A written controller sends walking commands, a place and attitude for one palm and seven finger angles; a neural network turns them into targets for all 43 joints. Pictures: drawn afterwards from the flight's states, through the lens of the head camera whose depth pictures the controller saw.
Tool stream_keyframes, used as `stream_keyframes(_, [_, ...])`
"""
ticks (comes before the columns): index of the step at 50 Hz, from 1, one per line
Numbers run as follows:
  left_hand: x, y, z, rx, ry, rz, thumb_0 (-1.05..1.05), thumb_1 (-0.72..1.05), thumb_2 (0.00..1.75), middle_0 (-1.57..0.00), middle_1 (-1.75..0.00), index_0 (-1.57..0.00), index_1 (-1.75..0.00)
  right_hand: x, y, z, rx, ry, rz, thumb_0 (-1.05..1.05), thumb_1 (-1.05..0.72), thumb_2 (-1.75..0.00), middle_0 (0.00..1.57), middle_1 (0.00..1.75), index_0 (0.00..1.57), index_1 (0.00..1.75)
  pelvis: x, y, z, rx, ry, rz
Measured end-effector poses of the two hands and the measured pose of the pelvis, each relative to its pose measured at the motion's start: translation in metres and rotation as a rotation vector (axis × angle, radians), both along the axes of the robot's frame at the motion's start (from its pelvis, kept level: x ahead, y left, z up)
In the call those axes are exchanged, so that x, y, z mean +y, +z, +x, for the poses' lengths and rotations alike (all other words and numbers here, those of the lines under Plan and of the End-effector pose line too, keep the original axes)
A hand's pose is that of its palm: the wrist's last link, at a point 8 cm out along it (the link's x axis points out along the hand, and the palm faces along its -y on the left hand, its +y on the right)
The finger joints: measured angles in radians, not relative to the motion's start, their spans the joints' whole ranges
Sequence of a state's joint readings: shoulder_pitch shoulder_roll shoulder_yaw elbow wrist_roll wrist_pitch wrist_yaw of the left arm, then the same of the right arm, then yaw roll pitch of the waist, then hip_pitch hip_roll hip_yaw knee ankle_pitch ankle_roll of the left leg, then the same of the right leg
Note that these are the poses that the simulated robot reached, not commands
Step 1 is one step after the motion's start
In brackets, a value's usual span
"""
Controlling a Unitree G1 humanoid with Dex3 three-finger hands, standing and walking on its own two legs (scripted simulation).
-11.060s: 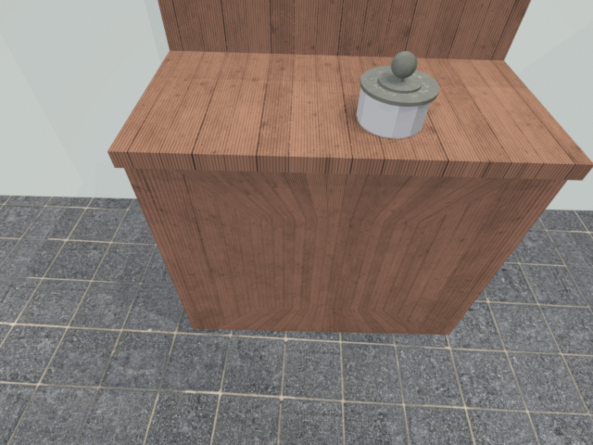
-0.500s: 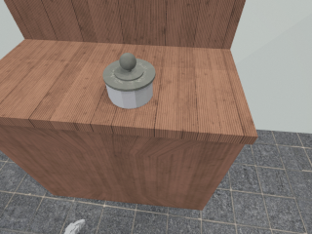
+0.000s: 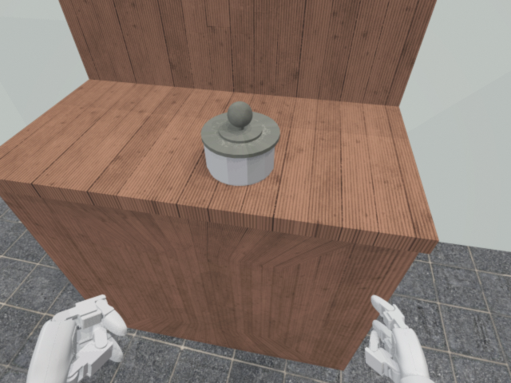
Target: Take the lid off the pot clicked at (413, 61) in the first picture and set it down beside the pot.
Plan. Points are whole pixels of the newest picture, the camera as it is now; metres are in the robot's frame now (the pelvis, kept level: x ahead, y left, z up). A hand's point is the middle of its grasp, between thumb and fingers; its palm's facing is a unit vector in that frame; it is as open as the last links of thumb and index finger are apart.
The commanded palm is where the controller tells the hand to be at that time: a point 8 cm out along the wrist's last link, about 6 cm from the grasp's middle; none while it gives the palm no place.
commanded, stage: lift the closed hand beside the body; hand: left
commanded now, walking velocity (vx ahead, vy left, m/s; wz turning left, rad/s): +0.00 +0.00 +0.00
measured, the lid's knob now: (239, 114) +0.54 +0.11 +0.17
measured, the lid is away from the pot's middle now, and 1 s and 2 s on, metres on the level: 0.00 0.00 0.00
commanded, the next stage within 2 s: raise the hand higher, near the body in 0.02 s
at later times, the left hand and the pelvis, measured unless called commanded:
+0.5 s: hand (82, 301) +0.16 +0.23 +0.14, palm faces +0.33 -0.85 -0.42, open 3.1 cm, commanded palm +0.10 +0.27 +0.16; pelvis +0.00 +0.01 +0.00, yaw -2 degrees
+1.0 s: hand (67, 256) +0.17 +0.23 +0.21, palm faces +0.42 -0.82 -0.40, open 3.1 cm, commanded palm +0.12 +0.27 +0.22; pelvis -0.01 +0.00 +0.00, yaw -2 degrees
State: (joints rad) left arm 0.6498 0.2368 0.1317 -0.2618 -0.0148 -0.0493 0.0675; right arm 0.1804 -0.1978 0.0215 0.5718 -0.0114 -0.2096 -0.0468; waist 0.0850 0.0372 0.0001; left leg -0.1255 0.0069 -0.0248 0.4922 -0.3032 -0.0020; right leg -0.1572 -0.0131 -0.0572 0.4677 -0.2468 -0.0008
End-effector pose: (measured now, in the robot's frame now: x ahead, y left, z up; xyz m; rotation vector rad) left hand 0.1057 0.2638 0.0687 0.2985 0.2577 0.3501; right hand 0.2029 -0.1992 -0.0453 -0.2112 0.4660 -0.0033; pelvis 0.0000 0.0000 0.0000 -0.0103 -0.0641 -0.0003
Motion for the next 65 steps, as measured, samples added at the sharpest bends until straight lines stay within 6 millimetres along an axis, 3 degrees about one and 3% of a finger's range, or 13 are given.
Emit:
stream_keyframes(6, [0.011, 0.033, 0.006, -0.079, -0.020, 0.100, 0.02, 0.89, 0.90, -1.24, -1.43, -1.24, -1.43, 0.010, -0.024, -0.028, 0.101, -0.020, 0.042, 0.02, -0.90, -0.90, 0.20, 0.30, 0.21, 0.30, 0.003, 0.001, 0.002, -0.013, -0.011, 0.001])
stream_keyframes(12, [0.014, 0.058, 0.012, -0.149, -0.047, 0.169, 0.02, 0.89, 0.90, -1.29, -1.48, -1.28, -1.48, 0.006, -0.032, -0.042, 0.131, -0.049, 0.044, 0.02, -0.90, -0.90, 0.20, 0.30, 0.21, 0.30, 0.007, 0.001, 0.001, -0.018, -0.021, 0.002])
stream_keyframes(23, [0.008, 0.085, 0.016, -0.268, -0.092, 0.209, 0.02, 0.89, 0.90, -1.30, -1.50, -1.30, -1.50, -0.011, -0.014, -0.028, 0.044, -0.081, 0.004, 0.02, -0.90, -0.90, 0.20, 0.30, 0.21, 0.30, 0.008, 0.002, -0.001, -0.024, -0.031, 0.002])
stream_keyframes(32, [0.006, 0.108, 0.017, -0.380, -0.094, 0.239, 0.02, 0.89, 0.90, -1.31, -1.50, -1.30, -1.50, -0.005, -0.005, -0.016, -0.001, -0.044, 0.009, 0.02, -0.90, -0.90, 0.20, 0.30, 0.21, 0.30, 0.006, 0.002, -0.003, -0.035, -0.027, 0.001])
stream_keyframes(41, [0.005, 0.130, 0.020, -0.469, -0.094, 0.280, 0.02, 0.89, 0.90, -1.31, -1.50, -1.30, -1.50, 0.002, -0.014, -0.023, 0.041, -0.017, 0.026, 0.02, -0.90, -0.90, 0.20, 0.30, 0.21, 0.30, 0.003, 0.003, -0.006, -0.041, -0.026, 0.001])
stream_keyframes(51, [0.003, 0.155, 0.028, -0.570, -0.107, 0.319, 0.02, 0.89, 0.90, -1.31, -1.50, -1.31, -1.50, -0.007, -0.022, -0.036, 0.090, -0.036, 0.016, 0.02, -0.90, -0.90, 0.20, 0.30, 0.21, 0.30, 0.001, 0.004, -0.008, -0.044, -0.031, 0.001])
stream_keyframes(59, [-0.005, 0.170, 0.045, -0.289, -0.101, 0.986, 0.01, 0.82, 0.95, -1.30, -1.41, -1.29, -1.41, -0.016, -0.034, -0.023, 0.196, 0.011, 0.006, 0.02, -0.90, -0.90, 0.20, 0.30, 0.21, 0.30, 0.003, -0.002, -0.015, 0.015, -0.037, 0.017])
stream_keyframes(65, [-0.002, 0.176, 0.060, -0.120, -0.135, 1.181, 0.01, 0.68, 1.05, -1.27, -1.25, -1.26, -1.25, -0.015, -0.035, -0.003, 0.199, 0.004, 0.044, 0.02, -0.90, -0.90, 0.20, 0.30, 0.21, 0.30, 0.004, -0.001, -0.017, 0.017, -0.024, 0.020])
